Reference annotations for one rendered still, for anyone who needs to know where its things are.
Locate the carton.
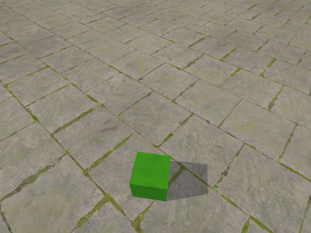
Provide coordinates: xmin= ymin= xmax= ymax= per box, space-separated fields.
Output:
xmin=129 ymin=152 xmax=171 ymax=201

